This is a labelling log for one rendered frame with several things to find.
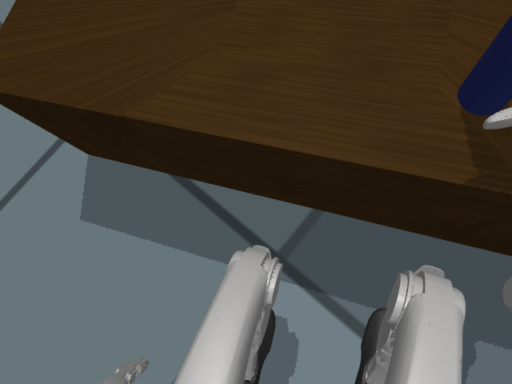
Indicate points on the right robot hand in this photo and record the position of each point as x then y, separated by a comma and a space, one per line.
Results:
501, 119

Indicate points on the right robot foot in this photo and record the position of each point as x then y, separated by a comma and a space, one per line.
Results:
369, 343

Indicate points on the left robot hand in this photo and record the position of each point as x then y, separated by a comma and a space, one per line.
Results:
128, 372

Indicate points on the bottle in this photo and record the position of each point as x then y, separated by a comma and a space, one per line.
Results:
488, 87

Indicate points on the left robot foot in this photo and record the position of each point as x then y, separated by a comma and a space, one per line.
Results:
264, 349

